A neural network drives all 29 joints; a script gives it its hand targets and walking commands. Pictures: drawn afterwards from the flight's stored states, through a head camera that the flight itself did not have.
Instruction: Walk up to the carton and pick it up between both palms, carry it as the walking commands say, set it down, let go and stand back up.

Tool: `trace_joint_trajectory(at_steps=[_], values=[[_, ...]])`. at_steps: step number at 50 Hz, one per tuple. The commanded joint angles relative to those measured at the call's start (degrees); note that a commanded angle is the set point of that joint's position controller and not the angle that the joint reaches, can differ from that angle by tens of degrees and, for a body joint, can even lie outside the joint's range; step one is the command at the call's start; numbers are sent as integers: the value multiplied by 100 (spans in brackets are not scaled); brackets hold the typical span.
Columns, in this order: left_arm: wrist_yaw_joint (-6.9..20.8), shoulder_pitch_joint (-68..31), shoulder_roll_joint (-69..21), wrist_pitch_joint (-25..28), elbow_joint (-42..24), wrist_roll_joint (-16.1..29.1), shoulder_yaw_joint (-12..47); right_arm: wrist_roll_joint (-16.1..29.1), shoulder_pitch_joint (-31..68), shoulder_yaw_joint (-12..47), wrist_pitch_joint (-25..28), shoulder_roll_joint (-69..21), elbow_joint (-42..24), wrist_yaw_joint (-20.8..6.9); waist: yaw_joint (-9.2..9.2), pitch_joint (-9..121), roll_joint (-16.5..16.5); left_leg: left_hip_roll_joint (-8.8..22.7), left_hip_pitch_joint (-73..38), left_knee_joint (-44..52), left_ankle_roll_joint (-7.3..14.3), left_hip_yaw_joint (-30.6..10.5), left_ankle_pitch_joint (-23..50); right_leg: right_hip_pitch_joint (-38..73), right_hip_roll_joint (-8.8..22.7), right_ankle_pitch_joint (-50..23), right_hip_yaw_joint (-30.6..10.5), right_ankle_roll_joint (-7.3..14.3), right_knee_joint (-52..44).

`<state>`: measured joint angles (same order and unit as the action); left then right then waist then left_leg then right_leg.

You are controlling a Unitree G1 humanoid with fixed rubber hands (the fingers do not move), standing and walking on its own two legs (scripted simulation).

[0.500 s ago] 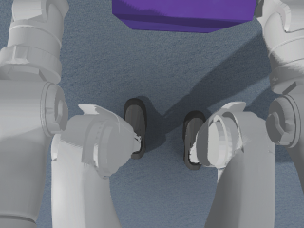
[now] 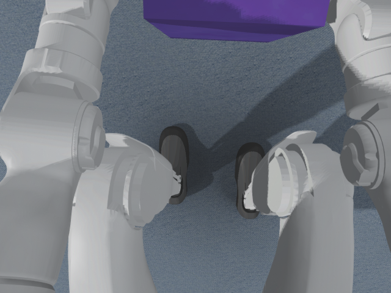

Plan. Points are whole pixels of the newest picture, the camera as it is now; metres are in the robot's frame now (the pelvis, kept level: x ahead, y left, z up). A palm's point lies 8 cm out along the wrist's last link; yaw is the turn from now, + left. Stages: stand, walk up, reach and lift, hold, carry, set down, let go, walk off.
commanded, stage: reach and lift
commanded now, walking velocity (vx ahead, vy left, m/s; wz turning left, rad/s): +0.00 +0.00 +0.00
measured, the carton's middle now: out of the picture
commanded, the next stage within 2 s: none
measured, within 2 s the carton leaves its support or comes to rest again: leaves its support in 0.92 s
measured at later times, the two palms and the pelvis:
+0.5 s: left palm out of the picture +0.57 +0.13 -0.17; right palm out of the picture +0.55 -0.18 -0.18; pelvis +0.00 +0.00 -0.01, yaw +0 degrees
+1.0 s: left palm out of the picture +0.58 +0.14 -0.14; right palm out of the picture +0.54 -0.16 -0.16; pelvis +0.00 +0.00 +0.00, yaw -1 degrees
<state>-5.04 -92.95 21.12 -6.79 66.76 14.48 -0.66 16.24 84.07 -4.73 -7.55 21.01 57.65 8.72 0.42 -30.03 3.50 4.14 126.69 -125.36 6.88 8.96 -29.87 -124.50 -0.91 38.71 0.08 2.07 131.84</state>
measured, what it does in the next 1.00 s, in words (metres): stands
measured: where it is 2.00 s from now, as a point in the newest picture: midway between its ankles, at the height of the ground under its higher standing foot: (211, 184)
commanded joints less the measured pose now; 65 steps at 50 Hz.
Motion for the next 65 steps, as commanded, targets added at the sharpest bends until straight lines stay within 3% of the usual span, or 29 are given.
trace_joint_trajectory(at_steps=[1, 5, 7, 8, 10, 11, 14, 16, 18, 20, 22, 23, 26, 29, 33, 34, 38, 39, 41, 42, 43, 46, 48, 49, 50, 52, 57, 64, 65], values=[[199, -1762, -1137, 290, -296, -66, 174, 152, 3343, 1240, 336, -1842, -645, -415, -615, 7685, 469, -754, -4827, 384, -217, -1343, 2583, 2496, -294, -2326, -32, -331, -1241], [402, -1836, -2080, 243, -133, -468, 80, 312, 3957, 1543, 364, -2926, -1011, -688, -994, 7703, 522, -808, -4811, 283, -220, -1238, 2569, 2714, -353, -2419, -127, -372, -1213], [497, -2062, -2457, 202, -323, -547, 140, 97, 4033, 1476, 321, -3304, -904, -839, -737, 7527, 682, -846, -4651, 326, -180, -1322, 2479, 2445, -417, -2293, -26, -352, -1165], [720, -1811, -3106, 147, -62, -774, 139, 244, 4068, 1665, 264, -4007, -871, -1041, -1131, 7165, 518, -840, -4471, 354, -176, -1273, 2252, 2415, -449, -2093, -125, -355, -1193], [1021, -2075, -3977, 16, -179, -735, 168, 122, 4373, 1649, 182, -4830, -1026, -1383, -1055, 6510, 639, -808, -4158, 342, -120, -1288, 1832, 1974, -478, -1637, -139, -266, -1191], [1127, -2289, -4320, 52, -542, -443, 326, 15, 4349, 1559, 167, -4995, -1275, -1450, -733, 6519, 723, -871, -3946, 192, -88, -1252, 2000, 2137, -480, -1977, -132, -240, -1238], [1369, -2157, -4956, -105, -329, -470, 507, -93, 4277, 1527, 90, -5386, -1149, -1659, -630, 6466, 751, -898, -4011, 160, -142, -1310, 1991, 1933, -487, -1923, 41, -222, -1032], [1429, -2116, -5135, -164, -574, -578, 477, -46, 4212, 1507, 30, -5640, -1104, -1790, -811, 6436, 507, -884, -3976, 215, -141, -1212, 1973, 1884, -539, -1893, -12, -170, -1102], [1524, -2152, -5311, -234, -516, -507, 518, -115, 4295, 1405, -29, -5562, -1266, -1873, -559, 6449, 461, -886, -4080, 110, -147, -1190, 1798, 1771, -537, -1664, 66, -169, -1166], [1551, -2055, -5416, -299, -561, -541, 457, 19, 4345, 1499, -58, -5675, -1345, -1982, -882, 6216, 308, -886, -4165, 166, -182, -1145, 2100, 1608, -570, -1865, -2, -110, -1135], [1541, -2327, -5110, -248, -955, -406, 525, 61, 4312, 1424, -88, -5861, -1316, -1991, -705, 6669, 431, -859, -4519, 217, -95, -1279, 1969, 1643, -558, -1651, 100, -130, -1028], [1533, -2209, -5322, -282, -862, -529, 463, 53, 4389, 1464, -104, -5810, -1221, -2018, -923, 6473, 275, -874, -4478, 161, -120, -1199, 2110, 1526, -569, -1730, -8, -95, -1067], [1509, -2449, -5355, -270, -1113, -409, 524, 205, 4571, 1521, -152, -6021, -1198, -2022, -966, 6608, 477, -850, -4552, 267, -65, -1282, 2098, 1545, -552, -1738, 75, -126, -921], [1564, -2429, -5693, -323, -1085, -128, 789, 107, 4576, 1481, -134, -5920, -1489, -1998, -555, 6989, 442, -908, -4628, 215, -110, -1232, 2046, 1921, -539, -1825, 106, -65, -1014], [1404, -2821, -5338, -274, -1861, -90, 934, 282, 4698, 1628, -166, -6068, -1919, -1892, -661, 8236, 368, -873, -5448, 156, -132, -1212, 2671, 2321, -615, -2311, 134, -142, -1019], [1370, -2945, -5367, -286, -2009, -55, 965, 487, 5011, 1774, -179, -6066, -1994, -1875, -907, 8820, 106, -907, -5753, 149, -165, -1064, 2823, 2739, -611, -2445, 12, -123, -1036], [1258, -3065, -5461, -441, -2064, 157, 1096, 523, 5554, 1901, -184, -5828, -2841, -1647, -558, 9706, 228, -899, -6196, 196, -151, -1257, 3126, 2967, -619, -2620, 195, -157, -982], [1188, -3279, -5414, -433, -2677, 182, 985, 678, 5744, 2067, -244, -5967, -3167, -1611, -774, 10607, 263, -956, -6694, 289, -177, -1185, 3390, 3607, -630, -2922, 143, -195, -1077], [1158, -3461, -5461, -485, -2782, 223, 1139, 618, 5622, 1940, -307, -5881, -2976, -1563, -712, 10669, 25, -1006, -6518, 226, -240, -1028, 3411, 3441, -702, -2937, 105, -155, -1155], [1121, -3593, -5316, -487, -3189, 239, 1168, 616, 5645, 1901, -337, -5940, -3333, -1500, -508, 11366, 40, -1008, -6964, 357, -199, -1210, 3741, 3707, -697, -3160, 253, -225, -1153], [1133, -3416, -5593, -596, -2575, 211, 1104, 541, 5771, 1951, -362, -5862, -3133, -1464, -587, 10900, 48, -971, -6526, 342, -233, -1148, 3488, 3562, -661, -3002, 186, -174, -1122], [1042, -3721, -5339, -602, -3144, 230, 1033, 634, 5945, 2064, -408, -6120, -3845, -1348, -757, 11952, 398, -1001, -6742, 331, -186, -1094, 3730, 4307, -676, -3457, 103, -213, -1175], [1082, -3254, -5751, -747, -2841, 209, 1032, 646, 6212, 2063, -410, -6034, -4184, -1284, -809, 12328, 109, -1067, -6862, 381, -221, -1017, 3875, 4464, -756, -3608, 107, -143, -1284], [1077, -3344, -5901, -835, -2549, 269, 1054, 577, 6276, 1987, -439, -5706, -4178, -1238, -564, 12092, 9, -1061, -6737, 402, -266, -998, 3609, 4411, -699, -3371, 87, -154, -1359], [1110, -3172, -5800, -830, -2250, -1, 764, 508, 6364, 1940, -431, -5800, -3793, -1293, -794, 11426, -49, -1114, -6490, 573, -245, -1002, 3307, 4053, -674, -2964, 122, -190, -1450], [1151, -3035, -6231, -888, -2294, 127, 1059, 260, 5983, 1713, -414, -5765, -3666, -1311, -204, 11534, -141, -1160, -6682, 565, -261, -1124, 3338, 3896, -770, -2979, 249, -62, -1509], [1259, -2779, -6579, -982, -1311, -401, 411, 136, 6370, 1496, -386, -5885, -2924, -1578, -511, 9675, -281, -1091, -5944, 914, -282, -1138, 2120, 2780, -673, -1700, 304, -67, -1657], [1218, -3032, -6688, -1114, -2050, -380, 727, 263, 6164, 1339, -441, -5925, -3460, -1706, -279, 11338, -726, -1104, -7544, 915, -333, -1422, 2997, 2894, -748, -2151, 377, -69, -1656], [1192, -3315, -6631, -1133, -2839, -193, 946, 345, 6397, 1560, -512, -5884, -4171, -1636, -270, 12624, -594, -1168, -8158, 894, -355, -1328, 3637, 3509, -786, -2668, 366, -56, -1784]])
